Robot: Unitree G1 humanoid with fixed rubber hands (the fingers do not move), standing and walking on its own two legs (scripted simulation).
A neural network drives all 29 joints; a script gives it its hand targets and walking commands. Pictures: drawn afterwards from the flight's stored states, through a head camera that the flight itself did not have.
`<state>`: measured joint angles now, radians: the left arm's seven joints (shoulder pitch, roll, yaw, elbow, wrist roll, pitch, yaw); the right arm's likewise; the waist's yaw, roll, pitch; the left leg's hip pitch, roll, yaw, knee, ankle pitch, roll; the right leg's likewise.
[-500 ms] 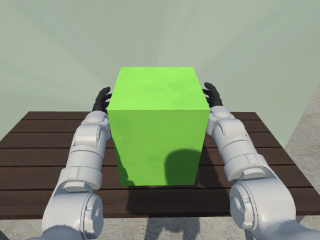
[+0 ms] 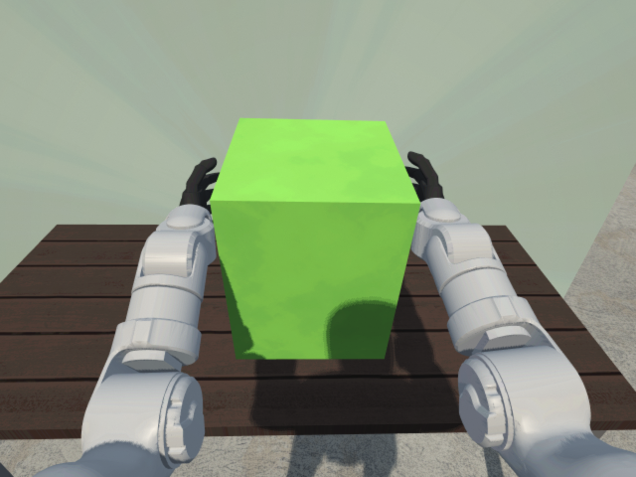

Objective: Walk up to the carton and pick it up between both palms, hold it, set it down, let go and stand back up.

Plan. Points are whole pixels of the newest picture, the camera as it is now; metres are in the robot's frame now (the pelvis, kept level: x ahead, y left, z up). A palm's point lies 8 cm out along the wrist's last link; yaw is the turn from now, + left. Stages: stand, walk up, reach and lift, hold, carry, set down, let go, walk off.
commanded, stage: reach and lift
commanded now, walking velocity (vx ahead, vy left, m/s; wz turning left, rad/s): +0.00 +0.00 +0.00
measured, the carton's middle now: (311, 238) +0.40 +0.02 +0.18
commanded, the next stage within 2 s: hold in 0.08 s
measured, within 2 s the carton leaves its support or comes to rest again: neither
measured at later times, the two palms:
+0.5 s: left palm (195, 210) +0.37 +0.16 +0.24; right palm (438, 200) +0.38 -0.13 +0.25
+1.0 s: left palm (197, 206) +0.37 +0.16 +0.25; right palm (442, 200) +0.38 -0.13 +0.25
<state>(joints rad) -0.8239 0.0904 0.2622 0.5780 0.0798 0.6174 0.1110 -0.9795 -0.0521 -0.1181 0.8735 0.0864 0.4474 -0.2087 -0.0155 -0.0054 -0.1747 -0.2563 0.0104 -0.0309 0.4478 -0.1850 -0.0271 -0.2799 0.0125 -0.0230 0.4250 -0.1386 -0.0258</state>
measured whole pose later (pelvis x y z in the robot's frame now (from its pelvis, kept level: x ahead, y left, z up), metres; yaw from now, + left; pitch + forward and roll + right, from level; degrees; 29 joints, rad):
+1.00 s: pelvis +0.00 +0.00 +0.00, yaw +0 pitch -1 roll +0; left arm -0.82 0.09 0.26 0.48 0.08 0.76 0.11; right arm -1.00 -0.07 -0.11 0.80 0.14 0.58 -0.22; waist -0.03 0.01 -0.20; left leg -0.25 0.01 -0.03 0.45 -0.18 -0.03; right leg -0.27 0.02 -0.02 0.42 -0.13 -0.03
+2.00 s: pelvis +0.00 +0.00 +0.00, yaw +0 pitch -1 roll +0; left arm -0.82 0.09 0.26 0.48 0.08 0.76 0.11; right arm -1.00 -0.07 -0.11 0.80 0.14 0.59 -0.23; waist -0.03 0.01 -0.20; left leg -0.25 0.01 -0.04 0.45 -0.18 -0.03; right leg -0.27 0.02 -0.02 0.42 -0.13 -0.03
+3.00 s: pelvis +0.00 +0.00 +0.00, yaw +0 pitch -1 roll +0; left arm -0.82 0.09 0.26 0.48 0.08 0.76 0.11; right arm -1.00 -0.07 -0.11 0.80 0.14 0.59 -0.23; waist -0.03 0.01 -0.20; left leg -0.25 0.01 -0.04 0.45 -0.18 -0.03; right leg -0.27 0.02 -0.02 0.42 -0.13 -0.03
